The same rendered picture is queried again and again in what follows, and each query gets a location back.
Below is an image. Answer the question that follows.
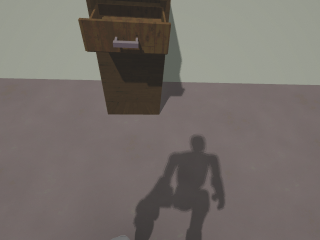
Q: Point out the drawer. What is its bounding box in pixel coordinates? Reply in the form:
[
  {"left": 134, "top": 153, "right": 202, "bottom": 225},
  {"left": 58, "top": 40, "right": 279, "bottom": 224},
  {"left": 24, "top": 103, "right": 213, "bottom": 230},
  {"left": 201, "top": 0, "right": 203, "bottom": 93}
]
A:
[{"left": 78, "top": 3, "right": 171, "bottom": 55}]

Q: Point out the cabinet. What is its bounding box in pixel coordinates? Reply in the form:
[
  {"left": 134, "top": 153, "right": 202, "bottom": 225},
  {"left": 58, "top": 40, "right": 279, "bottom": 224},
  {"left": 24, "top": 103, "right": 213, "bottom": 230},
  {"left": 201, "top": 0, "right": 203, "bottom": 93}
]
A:
[{"left": 86, "top": 0, "right": 171, "bottom": 115}]

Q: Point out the handle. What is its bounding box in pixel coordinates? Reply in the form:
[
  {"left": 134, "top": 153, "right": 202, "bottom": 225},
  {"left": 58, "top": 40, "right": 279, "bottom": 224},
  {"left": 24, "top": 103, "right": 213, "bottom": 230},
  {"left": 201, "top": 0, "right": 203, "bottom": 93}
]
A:
[{"left": 113, "top": 36, "right": 139, "bottom": 49}]

